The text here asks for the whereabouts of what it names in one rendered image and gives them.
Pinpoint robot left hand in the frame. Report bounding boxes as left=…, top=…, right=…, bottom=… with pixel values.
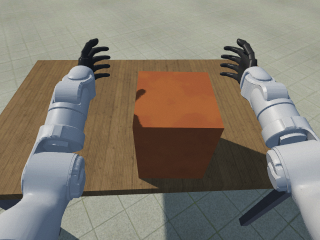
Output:
left=77, top=38, right=111, bottom=80

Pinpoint table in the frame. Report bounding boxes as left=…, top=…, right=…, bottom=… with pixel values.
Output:
left=0, top=59, right=290, bottom=235

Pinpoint right robot upper arm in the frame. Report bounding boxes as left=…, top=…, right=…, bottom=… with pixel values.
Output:
left=266, top=139, right=320, bottom=240

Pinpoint left robot forearm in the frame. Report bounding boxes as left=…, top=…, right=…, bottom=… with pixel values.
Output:
left=21, top=65, right=96, bottom=195

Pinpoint right robot forearm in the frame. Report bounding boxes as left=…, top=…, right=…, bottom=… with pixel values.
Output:
left=240, top=66, right=320, bottom=149

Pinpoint carton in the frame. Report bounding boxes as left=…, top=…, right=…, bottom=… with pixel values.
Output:
left=132, top=71, right=224, bottom=179

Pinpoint left robot upper arm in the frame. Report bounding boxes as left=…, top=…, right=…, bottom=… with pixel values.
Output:
left=0, top=151, right=86, bottom=240

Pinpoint robot right hand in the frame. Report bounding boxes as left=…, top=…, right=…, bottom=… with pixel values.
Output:
left=220, top=38, right=258, bottom=84

